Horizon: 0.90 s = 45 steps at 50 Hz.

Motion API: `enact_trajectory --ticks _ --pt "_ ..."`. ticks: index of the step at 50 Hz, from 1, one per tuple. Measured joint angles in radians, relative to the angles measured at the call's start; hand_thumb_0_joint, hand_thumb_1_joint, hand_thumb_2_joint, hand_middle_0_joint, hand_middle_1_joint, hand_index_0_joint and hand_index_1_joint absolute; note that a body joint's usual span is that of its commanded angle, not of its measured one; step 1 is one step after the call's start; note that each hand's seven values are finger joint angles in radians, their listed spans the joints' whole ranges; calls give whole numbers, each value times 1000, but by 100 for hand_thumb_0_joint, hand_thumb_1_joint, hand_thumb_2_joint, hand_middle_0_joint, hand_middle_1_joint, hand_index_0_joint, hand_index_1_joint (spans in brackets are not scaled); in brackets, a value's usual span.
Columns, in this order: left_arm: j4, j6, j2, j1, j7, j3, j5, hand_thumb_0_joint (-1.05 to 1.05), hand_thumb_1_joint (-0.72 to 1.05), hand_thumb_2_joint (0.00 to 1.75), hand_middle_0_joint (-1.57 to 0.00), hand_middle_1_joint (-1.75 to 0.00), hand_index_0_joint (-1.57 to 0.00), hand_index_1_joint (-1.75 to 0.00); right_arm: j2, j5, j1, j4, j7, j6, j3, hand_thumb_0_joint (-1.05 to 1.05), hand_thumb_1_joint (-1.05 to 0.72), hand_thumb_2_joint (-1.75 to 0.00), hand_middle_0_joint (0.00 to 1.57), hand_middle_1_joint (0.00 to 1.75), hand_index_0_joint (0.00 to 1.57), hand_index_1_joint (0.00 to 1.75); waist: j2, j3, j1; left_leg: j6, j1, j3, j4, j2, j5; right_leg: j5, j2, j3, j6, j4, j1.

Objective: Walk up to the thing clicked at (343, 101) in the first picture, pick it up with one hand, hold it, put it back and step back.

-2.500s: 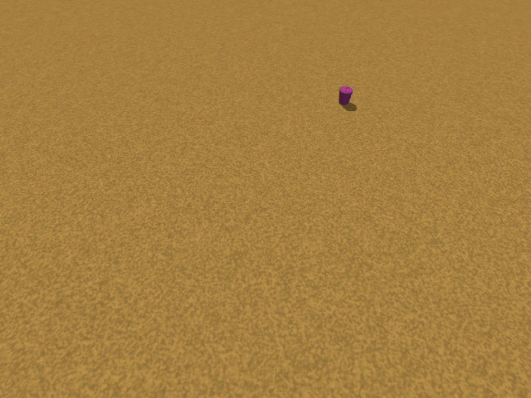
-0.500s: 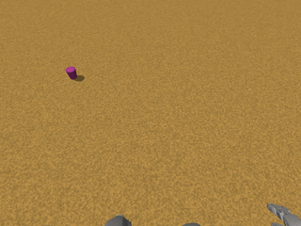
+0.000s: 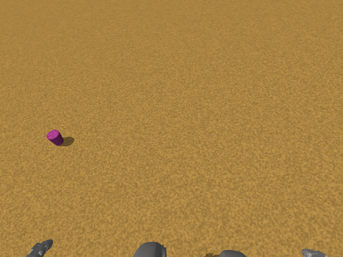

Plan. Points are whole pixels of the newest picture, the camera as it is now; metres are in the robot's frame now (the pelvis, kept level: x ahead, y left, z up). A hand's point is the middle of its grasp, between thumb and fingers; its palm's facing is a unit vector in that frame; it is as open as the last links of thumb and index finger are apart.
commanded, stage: walk up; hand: left
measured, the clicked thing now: (56, 138) +1.01 +0.88 -0.70
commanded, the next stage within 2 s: none
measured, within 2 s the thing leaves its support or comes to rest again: neither
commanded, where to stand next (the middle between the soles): +0.57 +0.98 m, yaw -43 degrees
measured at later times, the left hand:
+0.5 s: hand (10, 198) +0.33 +0.50 -0.12, palm faces -0.30 -0.77 -0.56, open 7.4 cm
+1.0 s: hand out of the picture +0.51 +0.72 -0.13, palm faces -0.34 -0.69 -0.64, open 7.4 cm
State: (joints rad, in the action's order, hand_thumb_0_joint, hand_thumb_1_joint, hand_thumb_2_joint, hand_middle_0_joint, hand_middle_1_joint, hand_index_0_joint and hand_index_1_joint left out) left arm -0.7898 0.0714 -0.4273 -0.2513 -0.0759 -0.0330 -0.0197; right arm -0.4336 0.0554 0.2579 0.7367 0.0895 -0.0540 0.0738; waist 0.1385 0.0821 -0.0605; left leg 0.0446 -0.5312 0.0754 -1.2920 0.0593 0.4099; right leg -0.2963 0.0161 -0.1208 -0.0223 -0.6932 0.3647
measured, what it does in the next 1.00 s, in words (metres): steps to the left, turning right: left foot, then right foot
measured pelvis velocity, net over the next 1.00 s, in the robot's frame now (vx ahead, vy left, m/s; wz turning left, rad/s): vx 0.31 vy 0.43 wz -0.42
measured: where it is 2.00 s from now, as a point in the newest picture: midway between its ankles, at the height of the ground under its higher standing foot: (38, 216)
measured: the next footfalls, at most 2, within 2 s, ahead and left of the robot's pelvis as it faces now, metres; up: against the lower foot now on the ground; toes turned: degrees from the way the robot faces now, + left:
left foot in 0.22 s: +0.25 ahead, +0.29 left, +0.00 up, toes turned -4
right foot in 0.54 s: +0.30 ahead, +0.12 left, +0.00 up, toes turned -23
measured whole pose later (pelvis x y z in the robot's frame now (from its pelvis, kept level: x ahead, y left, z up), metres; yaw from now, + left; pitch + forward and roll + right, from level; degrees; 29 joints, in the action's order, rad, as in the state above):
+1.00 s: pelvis +0.31 +0.43 -0.03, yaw -24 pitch +0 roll -1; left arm -0.88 0.04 -0.51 -0.29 -0.12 -0.08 0.02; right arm -0.48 0.08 0.20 0.71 0.08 -0.06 0.13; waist 0.07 0.09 -0.03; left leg 0.01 -0.49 -0.03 -0.99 0.07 0.49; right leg -0.54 0.06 0.15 -0.04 -1.16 0.63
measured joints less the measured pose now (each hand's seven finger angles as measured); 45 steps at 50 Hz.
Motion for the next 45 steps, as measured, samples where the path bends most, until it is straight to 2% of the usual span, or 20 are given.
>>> enact_trajectory --ticks 2,5,8,10,11,12,14,16,19,22,24,27,28,30,31,34,37,40,43,45 --pt "-22 5 13 -39 4 8 16 0 90 89 -21 -30 -21 -30 -12 -6 -45 -31 15 -3 3 1 -91 -90 21 30 20 30 9 -2 12 -5 -72 34 75 46 -41 -15 11 32 23 9 -27" --pt "-51 12 16 -90 9 13 41 0 90 89 -21 -30 -21 -30 -29 -7 -93 -59 41 -12 15 1 -91 -90 21 30 20 30 2 -15 38 -13 -125 40 204 97 -107 -53 43 90 42 1 -45" --pt "-73 13 4 -131 8 6 55 0 89 89 -21 -30 -21 -30 -51 -6 -117 -63 56 -15 30 0 -91 -90 21 30 20 30 -13 -36 62 -26 -109 20 337 113 -159 -101 84 146 46 -19 -49" --pt "-85 8 -13 -153 7 -2 60 0 89 89 -21 -30 -21 -30 -67 -4 -121 -61 58 -9 42 0 -91 -90 21 30 20 30 -26 -52 72 -38 -57 -6 428 100 -149 -140 114 186 49 -49 -42" --pt "-92 3 -26 -163 4 -7 61 0 89 89 -21 -30 -21 -30 -73 -1 -120 -63 55 -2 48 0 -91 -90 21 30 20 30 -37 -59 69 -28 -25 -22 466 82 -119 -167 134 208 39 -84 -28" --pt "-106 -6 -44 -158 -2 -15 62 0 89 89 -21 -30 -21 -30 -63 5 -124 -61 46 9 56 0 -91 -90 21 30 20 30 -66 -52 59 -5 -26 -46 436 57 -85 -178 156 239 16 -155 0" --pt "-142 -29 -67 -128 -24 -28 52 1 89 89 -21 -30 -21 -30 -35 5 -122 -53 27 26 50 0 -91 -90 21 30 20 30 -100 -32 54 0 -23 -91 388 45 -45 -218 112 274 -17 -370 93" --pt "-166 -30 -80 -96 -33 -29 35 1 90 89 -21 -30 -21 -30 -1 -1 -105 -35 12 26 38 0 -91 -90 20 30 20 30 -126 -16 46 -16 16 -131 422 37 -44 -179 71 223 -33 -510 174" --pt "-174 -13 -77 -73 -24 -26 19 1 90 89 -20 -30 -20 -30 26 3 -71 -12 -4 16 21 0 -91 -90 21 30 20 30 -141 -4 21 -54 94 -186 510 16 -55 -138 50 103 -24 -498 236" --pt "-168 -6 -54 -63 -13 -19 14 1 90 89 -20 -30 -20 -30 23 15 -37 -2 -14 9 18 0 -91 -90 21 30 20 30 -125 4 -17 -88 158 -231 571 -11 -52 -120 40 12 -11 -369 238" --pt "-157 -5 -34 -58 -9 -15 12 0 90 89 -20 -30 -20 -30 12 21 -17 0 -17 1 22 0 -91 -90 21 30 20 30 -103 6 -37 -105 190 -257 587 -28 -37 -90 31 -19 -15 -273 218" --pt "-121 11 -20 -70 -10 -17 21 0 90 89 -21 -30 -20 -30 -7 20 12 3 -15 -24 25 1 -91 -90 21 30 20 30 -70 -4 -47 -118 196 -287 518 -40 24 40 13 -34 -37 -49 115" --pt "-105 18 -20 -72 -17 -23 29 0 90 89 -21 -30 -21 -30 -11 16 14 7 -16 -29 26 1 -91 -90 21 30 20 30 -54 -3 -34 -101 170 -270 440 -35 50 19 1 -27 -52 -42 103" --pt "-77 15 -19 -62 -31 -25 34 0 90 89 -21 -30 -21 -30 -13 14 8 17 -23 -45 25 1 -91 -90 21 30 20 30 -12 14 -16 -47 89 -168 235 -40 98 -10 -14 -29 -51 -87 102" --pt "-67 11 -19 -57 -36 -24 31 0 90 89 -21 -30 -21 -30 -12 14 5 22 -24 -53 24 1 -91 -90 21 30 20 30 -1 16 -5 -31 45 -129 134 -43 103 -17 -13 -24 -49 -97 98" --pt "-46 6 -8 -53 -42 -24 32 0 90 89 -21 -30 -21 -30 -18 8 -18 29 -16 -61 21 1 -91 -90 21 30 20 30 24 16 19 -23 -49 -48 4 -12 46 -11 2 5 -19 -81 74" --pt "-33 3 -8 -67 -29 -28 47 0 90 89 -21 -30 -21 -30 -27 9 -43 18 5 -58 25 1 -91 -90 21 30 20 30 23 5 30 -27 -82 -1 46 33 -5 -14 34 53 12 -81 71" --pt "-26 3 -23 -82 -18 -33 65 0 89 89 -21 -30 -21 -30 -39 9 -65 3 23 -59 35 1 -91 -90 21 30 20 30 6 -9 41 -33 -67 11 150 66 10 -30 71 112 22 -104 96" --pt "-19 4 -43 -89 -11 -38 75 0 89 89 -21 -30 -21 -30 -64 10 -75 -10 30 -57 50 1 -91 -90 21 30 20 30 -9 -21 54 -44 -23 -3 253 70 55 -49 107 172 25 -137 135" --pt "-16 1 -59 -89 -10 -38 75 0 89 89 -21 -30 -21 -30 -85 12 -73 -19 26 -46 63 0 -91 -90 21 30 20 30 -18 -27 58 -45 28 -27 348 55 56 -63 134 213 28 -168 167"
